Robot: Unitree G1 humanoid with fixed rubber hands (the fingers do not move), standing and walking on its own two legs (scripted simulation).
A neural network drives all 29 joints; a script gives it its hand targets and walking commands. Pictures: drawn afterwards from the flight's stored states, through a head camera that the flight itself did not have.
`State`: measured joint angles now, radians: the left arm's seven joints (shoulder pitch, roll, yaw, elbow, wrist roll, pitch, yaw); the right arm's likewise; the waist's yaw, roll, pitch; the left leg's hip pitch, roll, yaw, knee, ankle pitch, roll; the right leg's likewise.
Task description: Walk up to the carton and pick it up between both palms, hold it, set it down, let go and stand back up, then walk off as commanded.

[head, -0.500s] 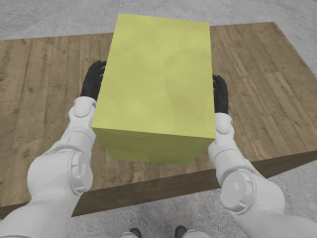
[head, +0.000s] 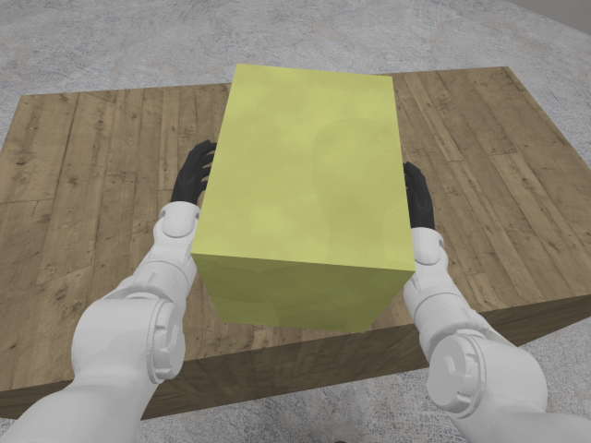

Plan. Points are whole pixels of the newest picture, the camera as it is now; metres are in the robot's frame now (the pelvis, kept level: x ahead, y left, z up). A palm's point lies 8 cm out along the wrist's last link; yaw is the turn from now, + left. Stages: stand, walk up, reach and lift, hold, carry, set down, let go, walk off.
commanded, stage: reach and lift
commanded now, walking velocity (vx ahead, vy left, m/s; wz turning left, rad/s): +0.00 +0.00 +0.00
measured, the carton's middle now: (303, 204) +0.45 -0.03 +0.00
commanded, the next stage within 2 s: none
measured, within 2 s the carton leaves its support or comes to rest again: leaves its support in 0.08 s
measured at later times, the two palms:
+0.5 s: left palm (174, 184) +0.39 +0.13 +0.14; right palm (454, 215) +0.34 -0.19 +0.12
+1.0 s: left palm (168, 169) +0.40 +0.13 +0.16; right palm (461, 172) +0.37 -0.19 +0.16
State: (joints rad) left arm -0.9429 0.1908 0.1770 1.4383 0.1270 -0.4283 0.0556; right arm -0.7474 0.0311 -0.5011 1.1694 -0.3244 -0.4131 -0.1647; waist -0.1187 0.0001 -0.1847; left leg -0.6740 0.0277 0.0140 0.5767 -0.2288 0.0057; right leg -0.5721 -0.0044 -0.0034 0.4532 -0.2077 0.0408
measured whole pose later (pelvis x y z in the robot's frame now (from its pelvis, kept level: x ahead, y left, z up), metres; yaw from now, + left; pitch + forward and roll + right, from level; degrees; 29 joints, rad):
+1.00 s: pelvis -0.02 -0.02 +0.01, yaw +1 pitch +5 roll -1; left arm -0.89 0.17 0.15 1.14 0.02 -0.02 0.06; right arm -0.77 -0.05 -0.21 0.90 -0.04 0.07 -0.16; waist -0.07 0.00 -0.16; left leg -0.37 0.03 0.02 0.48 -0.18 0.01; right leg -0.31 0.00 0.00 0.44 -0.21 0.02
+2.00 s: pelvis -0.03 -0.02 +0.01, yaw +1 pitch -2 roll -1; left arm -0.83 0.09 0.29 0.75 0.08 0.44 0.09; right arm -0.83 -0.12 -0.11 0.89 0.07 0.29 -0.13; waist -0.06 -0.01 -0.12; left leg -0.22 0.03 0.02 0.44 -0.18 0.00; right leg -0.16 0.00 0.00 0.39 -0.19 0.02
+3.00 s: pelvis -0.02 -0.02 +0.01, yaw +1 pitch -4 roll -1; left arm -0.65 0.07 0.25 0.34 0.14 0.66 0.04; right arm -0.77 -0.13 -0.04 0.59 0.19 0.49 -0.17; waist -0.06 -0.01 -0.09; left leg -0.18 0.03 0.01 0.42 -0.17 0.00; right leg -0.12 0.00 0.00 0.37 -0.19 0.02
